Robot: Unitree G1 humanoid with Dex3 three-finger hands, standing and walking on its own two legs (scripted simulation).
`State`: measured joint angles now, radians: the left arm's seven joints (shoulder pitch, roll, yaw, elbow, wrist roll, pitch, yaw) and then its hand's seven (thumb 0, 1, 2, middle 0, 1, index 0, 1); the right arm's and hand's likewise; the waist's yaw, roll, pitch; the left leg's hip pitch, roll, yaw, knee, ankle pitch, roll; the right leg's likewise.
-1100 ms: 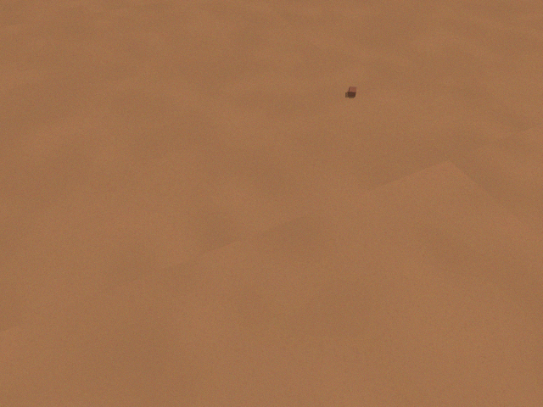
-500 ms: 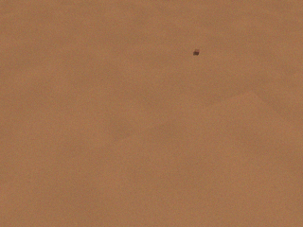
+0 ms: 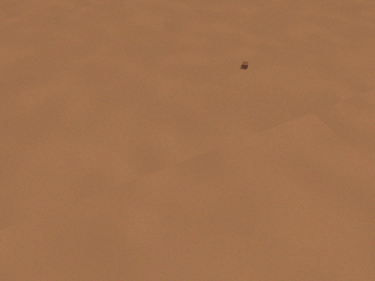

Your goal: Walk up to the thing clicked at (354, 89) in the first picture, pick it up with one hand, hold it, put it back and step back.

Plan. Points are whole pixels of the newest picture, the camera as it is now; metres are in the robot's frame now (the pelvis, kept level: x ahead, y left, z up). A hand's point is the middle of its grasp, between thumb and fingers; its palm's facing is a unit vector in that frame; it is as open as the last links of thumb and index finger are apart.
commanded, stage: stand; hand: left
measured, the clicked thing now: (245, 65) +2.01 -0.56 -0.77
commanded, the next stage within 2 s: walk up in 0.02 s
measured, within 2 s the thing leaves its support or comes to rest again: neither
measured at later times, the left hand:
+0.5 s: hand (135, 229) +0.26 +0.14 -0.14, palm faces -0.13 -0.90 -0.41, open 7.4 cm
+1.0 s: hand (172, 140) +0.57 +0.06 -0.16, palm faces -0.40 -0.85 -0.34, open 7.4 cm
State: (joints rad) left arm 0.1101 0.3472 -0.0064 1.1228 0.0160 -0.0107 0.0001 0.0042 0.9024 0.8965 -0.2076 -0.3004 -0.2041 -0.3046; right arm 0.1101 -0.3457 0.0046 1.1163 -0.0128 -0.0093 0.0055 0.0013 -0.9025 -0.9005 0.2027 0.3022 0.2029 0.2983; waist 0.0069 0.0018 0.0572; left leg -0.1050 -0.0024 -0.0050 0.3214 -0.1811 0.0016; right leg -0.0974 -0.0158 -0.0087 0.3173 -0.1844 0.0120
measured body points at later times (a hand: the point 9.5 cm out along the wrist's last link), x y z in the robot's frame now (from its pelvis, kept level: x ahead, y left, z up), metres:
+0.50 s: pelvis +0.13 -0.13 -0.03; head +0.11 -0.16 +0.42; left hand +0.26 +0.19 -0.11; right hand +0.14 -0.48 -0.15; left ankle +0.06 +0.04 -0.68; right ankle +0.15 -0.25 -0.75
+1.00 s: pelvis +0.41 -0.17 -0.01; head +0.44 -0.16 +0.43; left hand +0.60 +0.11 -0.14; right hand +0.38 -0.50 -0.10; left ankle +0.48 -0.07 -0.75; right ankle +0.31 -0.28 -0.66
